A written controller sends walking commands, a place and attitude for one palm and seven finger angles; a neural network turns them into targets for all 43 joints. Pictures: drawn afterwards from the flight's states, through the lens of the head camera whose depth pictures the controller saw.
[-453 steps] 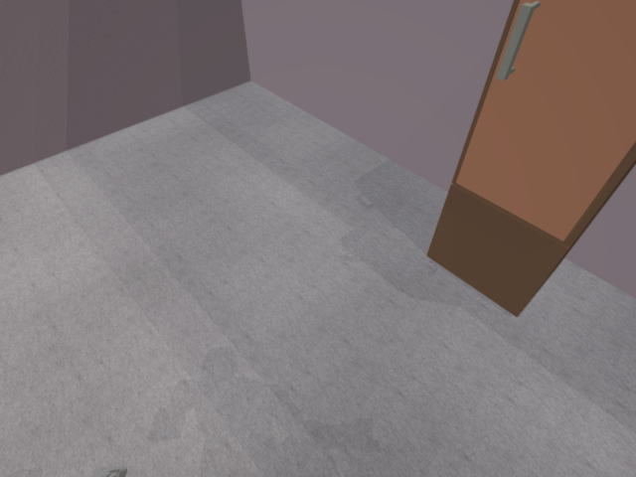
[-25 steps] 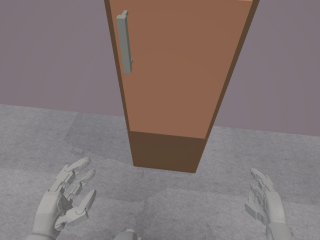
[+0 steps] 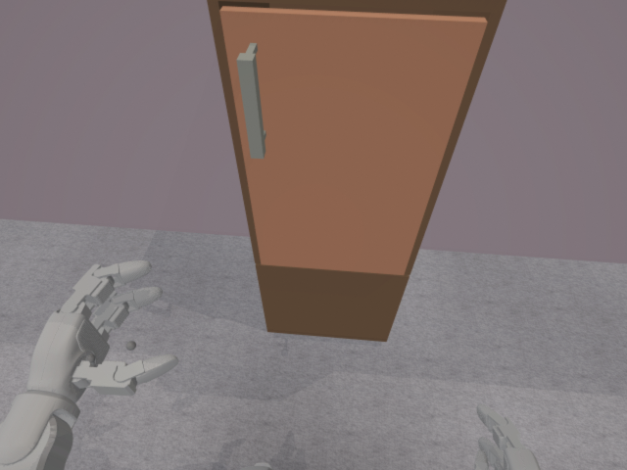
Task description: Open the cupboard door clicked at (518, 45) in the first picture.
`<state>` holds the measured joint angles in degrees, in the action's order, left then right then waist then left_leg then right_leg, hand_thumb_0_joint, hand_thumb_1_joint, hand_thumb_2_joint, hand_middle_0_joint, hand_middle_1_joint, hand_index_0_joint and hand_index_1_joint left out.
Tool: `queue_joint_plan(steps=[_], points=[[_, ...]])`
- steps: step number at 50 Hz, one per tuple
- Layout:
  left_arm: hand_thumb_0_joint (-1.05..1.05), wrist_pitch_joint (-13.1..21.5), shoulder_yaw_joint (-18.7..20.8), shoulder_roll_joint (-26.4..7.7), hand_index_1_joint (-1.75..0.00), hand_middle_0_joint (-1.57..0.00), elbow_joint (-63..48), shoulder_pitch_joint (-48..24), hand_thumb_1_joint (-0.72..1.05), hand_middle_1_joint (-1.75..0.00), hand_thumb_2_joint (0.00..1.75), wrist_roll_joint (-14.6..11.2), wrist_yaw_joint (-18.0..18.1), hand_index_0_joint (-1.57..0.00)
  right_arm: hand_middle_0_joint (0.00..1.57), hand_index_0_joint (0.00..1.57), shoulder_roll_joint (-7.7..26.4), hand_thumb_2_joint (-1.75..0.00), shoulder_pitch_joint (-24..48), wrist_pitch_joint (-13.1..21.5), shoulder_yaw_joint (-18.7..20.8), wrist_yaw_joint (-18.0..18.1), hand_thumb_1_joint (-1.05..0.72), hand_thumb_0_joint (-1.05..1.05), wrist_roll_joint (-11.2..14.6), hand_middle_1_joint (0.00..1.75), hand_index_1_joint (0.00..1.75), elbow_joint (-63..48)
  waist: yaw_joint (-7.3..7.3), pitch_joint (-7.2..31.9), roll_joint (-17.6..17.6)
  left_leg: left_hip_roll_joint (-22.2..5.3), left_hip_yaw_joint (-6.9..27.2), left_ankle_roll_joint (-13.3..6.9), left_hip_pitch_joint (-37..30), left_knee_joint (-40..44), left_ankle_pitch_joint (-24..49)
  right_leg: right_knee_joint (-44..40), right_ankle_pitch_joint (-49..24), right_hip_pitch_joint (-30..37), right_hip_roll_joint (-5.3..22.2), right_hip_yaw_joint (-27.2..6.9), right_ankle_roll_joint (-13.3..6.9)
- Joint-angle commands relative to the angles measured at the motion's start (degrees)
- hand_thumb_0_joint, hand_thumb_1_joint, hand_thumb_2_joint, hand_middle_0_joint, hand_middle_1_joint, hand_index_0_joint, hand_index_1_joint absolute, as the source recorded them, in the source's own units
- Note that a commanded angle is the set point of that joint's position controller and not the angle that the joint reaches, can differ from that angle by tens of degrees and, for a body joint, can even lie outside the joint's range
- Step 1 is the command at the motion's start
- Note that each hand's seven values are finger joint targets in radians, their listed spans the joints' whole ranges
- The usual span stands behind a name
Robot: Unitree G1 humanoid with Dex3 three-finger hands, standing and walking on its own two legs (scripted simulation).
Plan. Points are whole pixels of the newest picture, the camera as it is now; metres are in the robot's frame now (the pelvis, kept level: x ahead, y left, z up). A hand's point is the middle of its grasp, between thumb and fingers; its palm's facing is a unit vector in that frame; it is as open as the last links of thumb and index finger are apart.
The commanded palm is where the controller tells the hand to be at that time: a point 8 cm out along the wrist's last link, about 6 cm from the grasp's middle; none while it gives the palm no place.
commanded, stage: raise the hand with hooked fingers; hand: left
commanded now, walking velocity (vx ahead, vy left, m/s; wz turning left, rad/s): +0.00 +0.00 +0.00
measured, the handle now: (255, 103) +0.60 +0.13 +0.16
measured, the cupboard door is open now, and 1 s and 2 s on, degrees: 0 0 0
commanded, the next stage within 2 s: move the hooked fingers beside the handle in 1.18 s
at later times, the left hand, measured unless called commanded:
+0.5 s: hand (75, 271) +0.28 +0.27 +0.15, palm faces +0.03 -1.00 -0.06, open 13.9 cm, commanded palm +0.25 +0.31 +0.16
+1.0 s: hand (88, 233) +0.31 +0.26 +0.18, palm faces +0.02 -1.00 -0.05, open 14.0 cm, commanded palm +0.28 +0.30 +0.18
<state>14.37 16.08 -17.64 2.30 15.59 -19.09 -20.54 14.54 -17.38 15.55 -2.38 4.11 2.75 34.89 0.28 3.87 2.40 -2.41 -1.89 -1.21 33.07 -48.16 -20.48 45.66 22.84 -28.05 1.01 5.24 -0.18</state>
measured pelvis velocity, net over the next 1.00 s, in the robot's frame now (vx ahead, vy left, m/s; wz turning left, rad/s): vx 0.02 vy -0.01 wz -0.01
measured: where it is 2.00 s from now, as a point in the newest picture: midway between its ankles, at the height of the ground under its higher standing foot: outside the picture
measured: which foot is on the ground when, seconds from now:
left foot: down 0.00-1.00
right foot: down 0.00-1.00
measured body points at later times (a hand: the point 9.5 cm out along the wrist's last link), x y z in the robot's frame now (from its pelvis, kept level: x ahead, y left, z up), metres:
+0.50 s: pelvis +0.01 +0.00 +0.02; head +0.01 +0.00 +0.47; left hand +0.27 +0.32 +0.16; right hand +0.21 -0.22 -0.04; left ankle +0.04 +0.10 -0.70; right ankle +0.01 -0.12 -0.70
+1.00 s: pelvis +0.02 -0.01 +0.03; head +0.01 -0.03 +0.48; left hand +0.30 +0.31 +0.18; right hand +0.19 -0.26 -0.04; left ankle +0.04 +0.10 -0.70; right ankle +0.01 -0.12 -0.70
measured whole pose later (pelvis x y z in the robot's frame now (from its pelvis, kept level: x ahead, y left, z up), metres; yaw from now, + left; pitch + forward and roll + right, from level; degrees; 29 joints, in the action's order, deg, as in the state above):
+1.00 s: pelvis +0.02 -0.01 +0.03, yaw +0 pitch +0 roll -1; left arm 0.0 26.1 -25.6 17.2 -7.3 -19.0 -28.6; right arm 16.4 -15.2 13.4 -3.4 5.9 4.3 34.9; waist -1.4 1.4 2.6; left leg -2.2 -2.6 -0.2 16.3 -31.3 -14.6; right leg 29.5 17.1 -12.0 0.2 4.7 -1.0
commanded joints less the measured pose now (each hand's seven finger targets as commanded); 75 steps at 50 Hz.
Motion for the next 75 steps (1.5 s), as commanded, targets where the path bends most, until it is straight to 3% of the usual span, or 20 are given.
queue_joint_plan(steps=[1,5,14,18,22,26,34,35,37,44,47,51,52,60,62,66,67,69,73,75], points=[[0.0,2.0,6.0,-11.3,-1.0,-0.28,-10.5,-9.5,-0.2,-1.0,0.43,-1.5,-0.3,-0.28,0.2,0.2,8.1,-0.9,6.9,4.3,3.3,1.0,-0.9,0.0,0.3,0.3,0.3,-10.0,-1.0,6.8,0.3,1.7,4.0,-0.2,-10.1,11.4,3.4,-10.1,-2.3,1.3,-2.0,-1.4,-0.5],[0.0,0.8,7.3,-12.9,-1.07,-0.29,-12.0,-13.9,-0.29,-1.07,0.39,-1.6,-0.5,-0.29,0.2,0.2,8.1,-0.9,7.0,4.5,3.1,1.3,-0.9,0.0,0.4,0.3,0.3,-9.7,-1.44,8.6,3.5,1.6,4.2,-0.1,-14.5,13.2,6.9,-10.7,-6.8,4.2,-2.3,-0.8,-0.9],[0.0,-5.5,9.1,-16.2,-1.2,-0.3,-6.1,-23.7,-0.5,-1.2,0.3,-1.4,-2.8,-0.3,0.2,0.2,8.6,-0.9,8.0,3.5,2.1,2.3,-0.9,0.0,0.8,0.3,0.3,-9.1,-1.56,5.0,3.1,1.6,4.7,0.1,-18.0,17.4,6.8,-14.7,-8.5,7.1,-2.5,-0.5,-1.1],[0.0,-7.3,11.0,-18.4,-1.2,-0.3,-5.6,-27.1,-0.5,-1.2,0.3,-1.7,-4.2,-0.3,0.2,0.2,8.4,-0.9,8.3,3.1,1.8,2.5,-0.9,0.0,0.8,0.3,0.3,-9.4,-1.79,7.8,1.9,1.8,4.4,-0.2,-21.0,17.6,11.9,-15.8,-13.6,10.2,-2.7,-0.8,-1.2],[0.0,-8.8,11.8,-20.3,-1.2,-0.3,-2.3,-31.5,-0.5,-1.2,0.3,-1.6,-5.6,-0.3,0.2,0.2,8.4,-0.9,8.5,2.4,1.4,2.6,-0.9,0.0,0.9,0.3,0.3,-8.9,-1.69,5.8,2.6,2.0,4.2,-0.2,-21.9,18.4,11.8,-17.4,-13.9,10.5,-2.8,-1.2,-1.2],[0.0,-9.9,13.3,-22.5,-1.2,-0.3,-1.3,-35.4,-0.5,-1.2,0.3,-1.7,-6.4,-0.3,0.2,0.2,8.3,-0.9,8.9,2.0,1.2,2.9,-0.9,0.0,1.0,0.3,0.3,-8.9,-1.56,7.9,3.0,2.0,4.2,-0.2,-23.8,19.1,12.9,-18.3,-15.0,11.7,-2.4,-1.2,-1.2],[0.0,-11.8,15.0,-26.9,-1.2,-0.3,3.6,-43.1,-0.5,-1.2,0.3,-1.3,-8.3,-0.3,0.2,0.2,8.6,-0.9,8.7,1.3,1.0,3.1,-0.9,0.0,1.5,0.3,0.3,-8.7,-1.63,7.7,3.0,2.4,4.0,-0.5,-25.4,20.8,14.4,-20.6,-16.8,13.4,-2.4,-1.6,-1.2],[0.0,-12.3,14.4,-25.8,-1.2,-0.3,5.7,-41.2,-0.5,-1.2,0.3,-1.3,-8.8,-0.3,0.2,0.2,8.6,-0.9,8.5,1.3,1.1,3.0,-0.9,0.0,1.4,0.3,0.3,-8.9,-1.71,7.5,3.1,2.5,3.9,-0.5,-25.3,20.8,14.4,-20.6,-16.9,13.3,-2.3,-1.7,-1.2],[0.0,-13.2,13.1,-23.6,-1.2,-0.3,9.4,-37.5,-0.5,-1.2,0.3,-2.0,-9.6,-0.3,0.2,0.2,8.7,-0.9,8.0,1.0,1.1,2.6,-0.9,0.0,1.6,0.3,0.3,-9.0,-1.95,5.1,-1.3,2.4,3.6,-0.6,-23.5,20.8,14.1,-21.0,-17.2,13.1,-2.4,-1.8,-1.1],[0.0,-11.3,16.6,-27.2,-1.2,-0.3,1.5,-40.0,-0.5,-1.2,0.3,-2.0,-8.5,-0.3,0.2,0.2,8.7,-0.9,8.3,1.1,1.8,2.1,-0.9,0.0,1.3,0.3,0.3,-9.9,-2.45,11.1,3.3,2.7,2.4,-0.8,-26.5,19.9,18.0,-20.0,-21.5,15.1,-2.1,-2.5,-1.0],[0.0,-10.4,16.9,-27.0,-1.2,-0.3,1.3,-39.9,-0.5,-1.2,0.3,-2.0,-7.4,-0.3,0.2,0.2,8.5,-0.9,8.1,1.2,1.7,2.2,-0.9,0.0,1.3,0.3,0.3,-9.4,-2.37,8.7,1.7,2.5,2.4,-0.8,-25.9,20.4,17.4,-20.6,-20.7,15.0,-2.3,-2.4,-0.8],[0.0,-10.6,15.8,-25.6,-1.2,-0.3,2.9,-40.1,-0.5,-1.2,0.3,-1.3,-7.2,-0.3,0.2,0.2,8.4,-0.9,8.3,1.2,1.8,2.6,-0.9,0.0,1.4,0.3,0.3,-9.1,-1.8,7.6,3.4,2.6,2.0,-0.8,-26.0,20.9,15.7,-21.0,-19.5,13.9,-2.1,-2.5,-0.6],[0.0,-11.0,15.8,-25.7,-1.2,-0.3,4.1,-39.6,-0.5,-1.2,0.3,-1.4,-7.3,-0.3,0.2,0.2,8.5,-0.9,8.0,1.0,1.7,2.7,-0.9,0.0,1.3,0.3,0.3,-8.9,-1.98,6.9,1.6,2.6,1.9,-0.8,-25.4,20.7,15.5,-21.3,-19.7,14.4,-2.1,-2.8,-0.6],[0.0,-10.9,15.2,-25.3,-1.2,-0.3,4.0,-40.1,-0.5,-1.2,0.3,-1.8,-8.2,-0.3,0.2,0.2,8.4,-0.9,8.5,1.0,1.7,2.8,-0.9,0.0,1.5,0.3,0.3,-9.1,-1.83,8.4,1.6,2.7,2.0,-1.0,-26.2,20.6,15.6,-21.1,-20.3,14.3,-2.0,-2.9,-0.4],[0.0,-10.9,15.4,-25.3,-1.2,-0.3,5.0,-39.2,-0.5,-1.2,0.3,-2.1,-8.2,-0.3,0.2,0.2,8.5,-0.9,8.4,0.9,1.6,2.8,-0.9,0.0,1.5,0.3,0.3,-9.0,-1.95,7.2,-0.7,2.7,2.0,-0.9,-25.1,20.7,15.3,-21.4,-19.8,14.6,-2.0,-3.0,-0.3],[0.0,-10.8,12.1,-22.9,-1.2,-0.3,4.6,-43.9,-0.5,-1.2,0.3,-1.4,-7.9,-0.3,0.2,0.2,8.1,-0.9,8.8,1.0,1.5,3.0,-0.9,0.0,1.8,0.3,0.3,-8.7,-0.96,6.9,2.3,2.8,2.1,-0.8,-26.0,20.9,13.9,-21.4,-18.1,12.6,-2.0,-2.7,-0.4],[0.0,-10.8,10.7,-22.0,-1.2,-0.3,5.3,-46.5,-0.5,-1.2,0.3,-1.5,-7.7,-0.3,0.2,0.2,8.1,-0.9,8.5,0.9,1.4,3.1,-0.9,0.0,1.7,0.3,0.3,-8.3,-0.32,5.6,0.3,2.7,2.1,-0.9,-25.8,20.7,13.4,-21.8,-17.7,11.9,-2.2,-3.0,-0.2],[0.0,-10.8,11.0,-23.8,-1.2,-0.3,8.6,-50.5,-0.5,-1.2,0.3,-0.6,-7.0,-0.3,0.2,0.2,8.6,-0.9,8.0,0.7,1.4,3.6,-0.9,0.0,1.9,0.3,0.3,-7.3,0.33,4.6,0.1,2.7,2.4,-1.0,-24.6,20.9,10.6,-22.3,-14.2,10.4,-1.9,-3.3,-0.2],[0.0,-9.9,10.3,-24.8,-1.2,-0.3,10.3,-56.6,-0.5,-1.2,0.3,0.9,-5.7,-0.3,0.2,0.2,8.6,-0.9,7.7,0.5,1.4,3.9,-0.9,0.0,1.7,0.3,0.3,-6.7,0.49,8.7,1.4,2.7,2.7,-1.0,-25.8,20.6,10.9,-22.0,-13.7,11.5,-1.6,-3.7,-0.4],[0.0,-9.6,8.8,-23.1,-1.2,-0.3,12.0,-57.5,-0.5,-1.2,0.3,1.6,-5.2,-0.3,0.2,0.2,8.4,-0.9,7.6,0.4,1.3,3.8,-0.9,0.0,1.6,0.3,0.3,-6.7,0.43,9.5,2.8,2.7,2.7,-0.9,-26.3,20.5,11.5,-21.4,-14.5,11.5,-1.5,-3.3,-0.7]])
